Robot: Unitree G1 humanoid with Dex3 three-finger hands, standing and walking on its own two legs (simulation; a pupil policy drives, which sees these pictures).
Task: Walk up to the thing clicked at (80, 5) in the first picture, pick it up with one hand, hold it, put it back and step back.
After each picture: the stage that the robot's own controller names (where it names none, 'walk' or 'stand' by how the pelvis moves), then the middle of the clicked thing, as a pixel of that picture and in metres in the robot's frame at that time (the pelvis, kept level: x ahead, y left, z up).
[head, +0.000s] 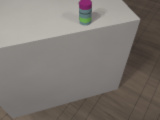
stand; (85, 12) +0.75 +0.02 +0.04
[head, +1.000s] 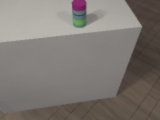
rise first; (79, 14) +0.68 +0.07 +0.06
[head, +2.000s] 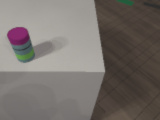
stand; (22, 45) +0.45 +0.25 +0.07
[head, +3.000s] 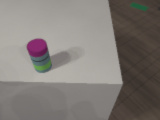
stand; (40, 56) +0.42 +0.19 +0.06
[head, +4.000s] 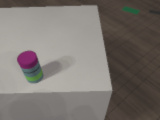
stand; (31, 67) +0.40 +0.22 +0.04
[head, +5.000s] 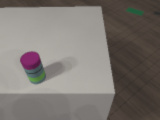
stand; (34, 68) +0.40 +0.21 +0.03
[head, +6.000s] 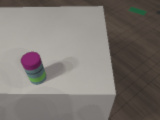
stand; (34, 68) +0.40 +0.21 +0.03
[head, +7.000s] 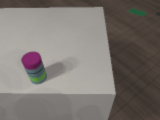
stand; (35, 68) +0.40 +0.21 +0.03
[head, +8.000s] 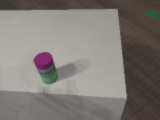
rise first; (46, 68) +0.40 +0.20 +0.04
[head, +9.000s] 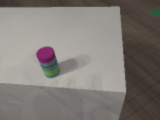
go down; (48, 62) +0.42 +0.20 +0.04
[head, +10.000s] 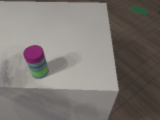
go down; (37, 62) +0.42 +0.19 +0.05
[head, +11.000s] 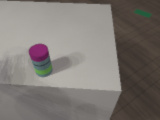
go down; (41, 61) +0.43 +0.18 +0.05
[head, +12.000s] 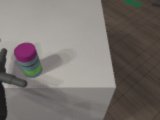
close in; (29, 61) +0.41 +0.20 +0.06
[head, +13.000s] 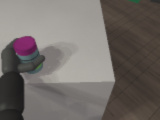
close; (29, 55) +0.42 +0.19 +0.08
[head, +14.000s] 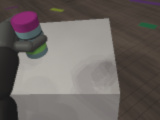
lift; (31, 36) +0.35 +0.16 +0.27
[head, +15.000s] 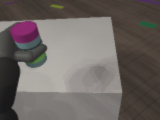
hold; (30, 45) +0.34 +0.17 +0.24
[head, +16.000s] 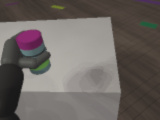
hold; (35, 52) +0.34 +0.17 +0.22
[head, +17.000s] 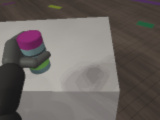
crouch; (35, 52) +0.34 +0.17 +0.21
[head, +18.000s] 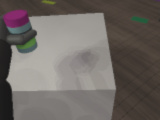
crouch; (22, 32) +0.42 +0.20 +0.23
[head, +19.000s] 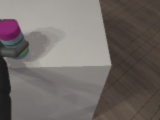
lower; (13, 40) +0.46 +0.21 +0.10
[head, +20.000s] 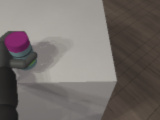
lower; (22, 51) +0.42 +0.20 +0.09
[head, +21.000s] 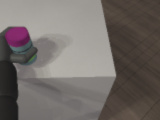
lower; (22, 47) +0.44 +0.20 +0.09
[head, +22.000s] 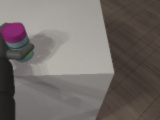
lower; (19, 43) +0.45 +0.21 +0.09
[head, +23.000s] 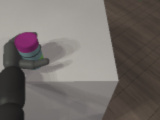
open; (30, 51) +0.42 +0.18 +0.09
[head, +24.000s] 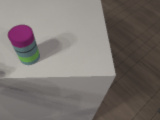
sink last; (25, 46) +0.43 +0.18 +0.09
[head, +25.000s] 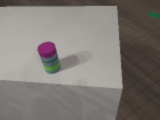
sink last; (49, 58) +0.44 +0.19 +0.06
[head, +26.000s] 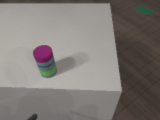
stand; (45, 62) +0.42 +0.17 +0.04
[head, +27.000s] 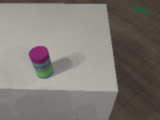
stand; (42, 63) +0.41 +0.18 +0.04
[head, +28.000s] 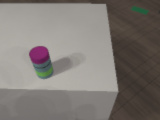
stand; (42, 63) +0.41 +0.18 +0.04
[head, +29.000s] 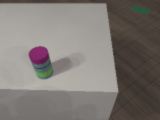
stand; (41, 63) +0.41 +0.18 +0.04
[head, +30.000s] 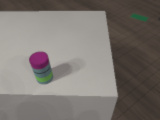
walk; (42, 68) +0.40 +0.18 +0.05
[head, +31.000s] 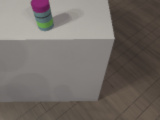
walk; (43, 14) +0.58 +0.18 +0.07
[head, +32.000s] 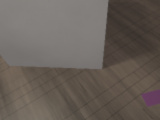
walk; out of the picture +0.97 +0.18 +0.06
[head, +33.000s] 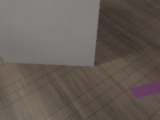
walk; out of the picture +1.11 +0.17 +0.06
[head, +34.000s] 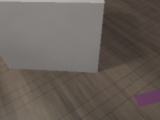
stand; out of the picture +1.07 +0.16 +0.04
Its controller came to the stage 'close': yes
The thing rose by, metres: 0.21
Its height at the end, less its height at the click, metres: +0.00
